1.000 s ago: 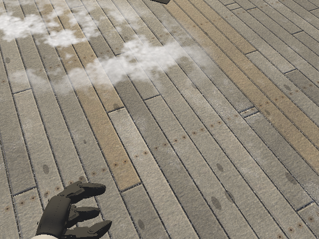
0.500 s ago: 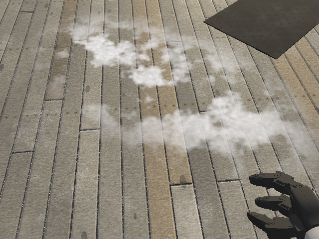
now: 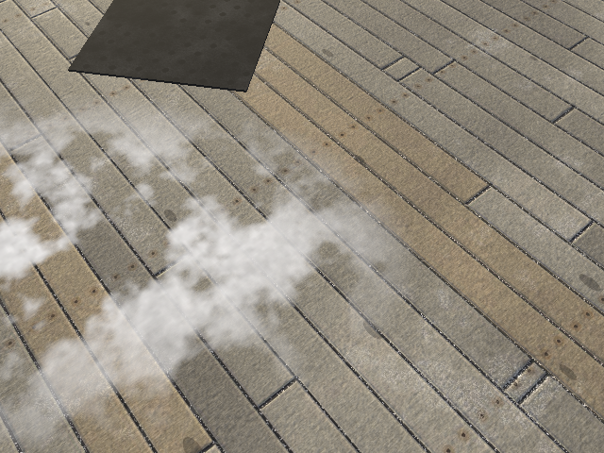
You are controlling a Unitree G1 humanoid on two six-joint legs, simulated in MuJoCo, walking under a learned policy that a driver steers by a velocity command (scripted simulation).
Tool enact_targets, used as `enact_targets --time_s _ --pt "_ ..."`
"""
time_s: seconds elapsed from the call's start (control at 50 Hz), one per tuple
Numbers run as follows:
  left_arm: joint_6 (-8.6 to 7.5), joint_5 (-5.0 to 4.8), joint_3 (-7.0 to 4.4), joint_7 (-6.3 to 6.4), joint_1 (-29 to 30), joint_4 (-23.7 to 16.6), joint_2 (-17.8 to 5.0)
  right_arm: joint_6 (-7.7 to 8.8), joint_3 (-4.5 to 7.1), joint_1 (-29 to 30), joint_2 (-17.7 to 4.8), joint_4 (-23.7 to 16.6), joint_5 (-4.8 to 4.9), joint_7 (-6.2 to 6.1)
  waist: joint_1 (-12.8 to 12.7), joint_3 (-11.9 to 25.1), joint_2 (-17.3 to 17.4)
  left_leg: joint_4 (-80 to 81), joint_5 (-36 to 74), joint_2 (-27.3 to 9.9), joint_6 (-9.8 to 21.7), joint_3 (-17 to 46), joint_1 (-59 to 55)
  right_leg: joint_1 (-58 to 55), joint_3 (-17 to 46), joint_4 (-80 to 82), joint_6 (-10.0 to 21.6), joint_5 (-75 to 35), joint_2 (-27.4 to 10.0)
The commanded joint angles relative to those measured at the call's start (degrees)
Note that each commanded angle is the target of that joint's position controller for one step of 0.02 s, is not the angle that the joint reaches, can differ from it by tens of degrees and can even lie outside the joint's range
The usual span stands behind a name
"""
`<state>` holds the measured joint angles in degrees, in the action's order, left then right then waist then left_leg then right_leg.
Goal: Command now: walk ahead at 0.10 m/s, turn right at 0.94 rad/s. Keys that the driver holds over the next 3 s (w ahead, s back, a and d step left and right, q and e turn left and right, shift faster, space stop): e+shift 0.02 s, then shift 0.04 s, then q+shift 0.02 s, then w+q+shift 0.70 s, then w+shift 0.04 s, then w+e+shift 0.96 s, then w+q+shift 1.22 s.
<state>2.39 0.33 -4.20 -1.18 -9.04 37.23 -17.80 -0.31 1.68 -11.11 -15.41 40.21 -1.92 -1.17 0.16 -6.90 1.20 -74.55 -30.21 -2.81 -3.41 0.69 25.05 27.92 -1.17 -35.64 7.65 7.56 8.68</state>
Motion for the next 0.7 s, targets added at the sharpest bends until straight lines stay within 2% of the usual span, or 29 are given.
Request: enact_targets --time_s 0.02,0.08,0.1,0.12,0.14,0.16,0.18,0.22,0.26,0.32,0.38,0.4,0.42,0.44,0.46,0.48,0.5,0.52,0.54,0.56,0.58,0.62,0.66,0.7 --pt "0.02 -0.37 -2.38 0.99 -3.13 -3.15 -7.63 -1.4 2.05 -4.78 -8.78 -3.5 -0.87 -0.81 0.55 10.67 -3.46 6.69 5.13 -0.92 0.04 3.41 6.67 -15.11 25.76 18.02 6.81 -14.41 -15.94" --pt "-0.86 0.51 -2.41 0.63 -3.81 -2.16 -7.97 -2.19 1.55 -6.08 -6.42 -2.06 -0.11 -0.7 0.79 14.32 -0.59 10.5 7.13 -0.1 0.55 2.27 3.03 -14.28 22.39 15.83 5.51 -23.23 -15.87" --pt "-1.12 0.63 -2.1 0.67 -4.28 -1.72 -7.18 -1.94 1.38 -6.24 -5.78 -1.9 -0.2 -0.38 0.57 16.02 -0.73 12.31 8.64 -0.64 0.72 1.94 2.02 -13.6 22.1 17.47 5.4 -13.88 -15.47" --pt "-1.3 0.92 -1.75 0.6 -4.38 -1.51 -6.37 -1.76 1.22 -5.59 -5.12 -1.96 -0.32 0.05 0.05 16.46 -2.28 14.1 10.78 -1.18 1.11 1.7 1.6 -12.72 22.7 20.28 5.32 2.17 -14.76" --pt "-1.45 1.15 -1.46 0.44 -4.22 -1.35 -5.93 -1.66 1.15 -4.89 -4.74 -2.17 -0.51 0.57 -0.32 15.9 -5.22 15.97 12.41 -1.33 1.46 1.13 2.21 -12.22 24.3 23.2 5.18 16.39 -14.5" --pt "-1.63 1.31 -1.12 0.19 -4.16 -1.11 -5.4 -1.56 1.22 -4.2 -4.79 -2.17 -0.49 1.13 -0.73 14.46 -7.56 18.28 13.65 -1.38 1.67 0.52 3.28 -12.17 25.93 25.76 4.83 24.63 -15.09" --pt "-1.89 1.44 -1.09 -0.11 -4.37 -1.01 -5.64 -1.38 1.39 -2.84 -5.34 -2.25 -0.15 1.58 -1.48 12.6 -8.37 20.53 14.68 -1.55 1.97 0.24 4.4 -12.34 26.73 27.47 4.51 28.32 -16.16" --pt "-2.6 1.66 -1.32 -0.33 -5.6 -0.32 -6.87 -0.87 1.54 -1.33 -5.77 -2.07 0.4 2.38 -2.47 10.67 -7.05 23.69 15.86 -1.35 2.84 0.17 6.33 -14.41 26.07 29.03 4.11 30.38 -18.63" --pt "-3.47 1.69 -1.37 -0.14 -5.46 0.07 -7.44 -0.5 1.52 -1.45 -5.69 -1.86 0.85 3.12 -2.27 9.77 -6.41 25.74 15.54 -0.98 3.74 0.18 7.22 -16.19 23.4 29.57 3.73 30.04 -20.35" --pt "-4.52 1.33 -1.01 0.29 -2.42 -0.33 -6.84 -0.33 1.67 -3.01 -5.73 -1.36 1.42 3.93 -1.06 8.5 -6.64 29.32 14.06 -0.12 5.15 -0.77 3.8 -14.63 16.47 29.93 1.99 27.05 -21.07" --pt "-5.01 1.03 -0.91 0.72 0.27 -0.67 -7.29 -0.41 1.69 -5.93 -5.65 -1.07 1.57 4.29 0.41 7.77 -7.09 34.69 10.16 0.32 7.06 -4.56 -3.64 -11.03 10.75 28.94 0.67 26.23 -21.98" --pt "-5.01 0.97 -0.93 0.87 0.63 -0.65 -7.49 -0.32 1.68 -6.53 -5.59 -1.13 1.62 4.32 0.7 6.96 -6.17 37.33 9.32 0.42 7.93 -5.73 -5.91 -9.72 9.67 27.82 0.48 26.43 -22.68" --pt "-4.87 0.8 -0.9 1.05 2.07 -0.88 -7.63 -0.1 1.61 -8.57 -5.06 -0.58 1.68 4.32 2.15 6.14 -4.23 41.74 11.08 0.9 8.91 -7.25 -9.23 -7.89 7.5 25.52 -0.24 27.18 -22.45" --pt "-4.7 0.96 -0.68 1.33 4.12 -1.41 -7.03 0.22 1.79 -12.45 -5.15 1.05 1.51 4.26 4.15 5.06 -0.63 46.47 10.89 2.17 9.89 -7.94 -13.42 -4.96 4.08 19.64 -1.6 27.95 -20.56" --pt "-4.59 1.99 0.01 1.65 5.82 -2.19 -4.65 0.82 2.42 -20.12 -6.38 4.17 1.32 4.06 6.57 5.54 6.07 50.34 5.04 1.26 11.48 -2.19 -20.17 0.5 -1.5 5.23 -3.39 27.18 -16.18" --pt "-4.56 2.99 1.66 1.55 8.39 -3.6 -0.11 1.37 3.04 -23.39 -9.2 4.26 0.61 3.91 7.83 4.03 13.91 54.71 -6.87 -8.8 14.54 16.56 -23.53 11.97 -6.45 -14.77 -5.69 22.85 -9.84" --pt "-5.23 2.34 2.69 0.56 11.35 -8.13 1.71 1.62 3.83 -19.32 -13.52 1.16 0.66 3.49 5.8 0.75 15.12 68.04 -18.6 -15.3 20.38 44.79 -26.35 28.24 -0.67 -20.46 -7.87 20.11 -4.16" --pt "-6.3 3.03 2.46 -0.12 12.14 -8.31 -0.74 1.64 4.8 -15.73 -14.08 0.07 0.28 2.8 4.58 -0.43 8.72 69.97 -18.32 -17.8 22.47 47.04 -27.05 32.4 4.09 -24.15 -8.22 14.16 -8.94" --pt "-6.92 2.98 1.61 -0.68 12.51 -7.35 -3.83 2.05 4.93 -15.04 -13.15 -0.45 0.64 2.47 4.55 1.35 2.47 66.8 -10.99 -15.22 21.21 40.37 -27.37 30.18 4.79 -23.61 -8.86 9.04 -10.53" --pt "-6.96 3.03 1.36 -0.82 11.47 -6.22 -4.51 2.41 5.0 -15.97 -12.81 -0.08 1.05 2.27 4.38 3.53 -0.36 65.48 -5.11 -12.22 19.59 34.5 -27.48 26.76 4.08 -21.83 -9.6 7.48 -10.76" --pt "-6.57 3.22 1.28 -1.06 10.96 -5.78 -4.71 2.82 4.77 -16.84 -12.08 0.33 1.58 2.05 4.36 4.46 -0.57 65.77 -1.73 -10.01 18.26 30.8 -26.86 23.75 3.43 -20.08 -10.12 6.27 -10.84" --pt "-5.35 2.71 1.58 -1.55 11.45 -5.6 -3.73 3.58 4.37 -18.78 -10.08 1.76 1.91 1.88 4.6 4.16 1.48 66.77 4.55 -7.14 17.84 26.79 -25.86 21.04 2.77 -17.74 -10.81 2.81 -10.38" --pt "-4.72 2.28 2.01 -1.46 13.69 -6.0 -2.92 3.77 4.63 -19.86 -9.75 2.68 1.93 1.77 5.27 3.39 1.98 66.4 10.78 -5.18 17.89 24.45 -25.79 20.65 1.97 -14.86 -11.15 0.41 -9.78" --pt "-4.88 1.94 2.63 -1.51 17.19 -6.97 -2.03 3.83 4.84 -20.33 -9.53 3.29 1.89 1.7 6.33 2.88 3.14 65.26 16.73 -3.32 17.67 22.71 -24.56 18.38 0.98 -10.06 -11.3 -1.72 -8.72"
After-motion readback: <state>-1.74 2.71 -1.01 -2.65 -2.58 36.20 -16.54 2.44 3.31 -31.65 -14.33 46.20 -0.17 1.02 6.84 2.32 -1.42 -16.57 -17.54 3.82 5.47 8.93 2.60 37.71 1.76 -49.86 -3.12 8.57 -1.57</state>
